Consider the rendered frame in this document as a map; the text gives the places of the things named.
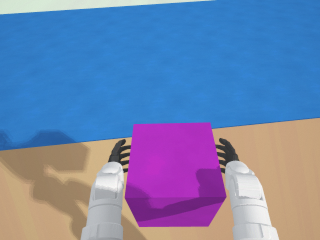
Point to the left robot forearm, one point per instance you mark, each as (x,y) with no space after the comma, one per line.
(105,205)

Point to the robot left hand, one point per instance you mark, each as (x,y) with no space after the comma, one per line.
(116,155)

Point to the robot right hand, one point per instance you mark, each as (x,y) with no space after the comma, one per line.
(229,155)

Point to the right robot forearm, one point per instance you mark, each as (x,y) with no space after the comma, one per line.
(248,204)

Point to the carton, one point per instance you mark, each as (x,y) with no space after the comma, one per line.
(174,177)

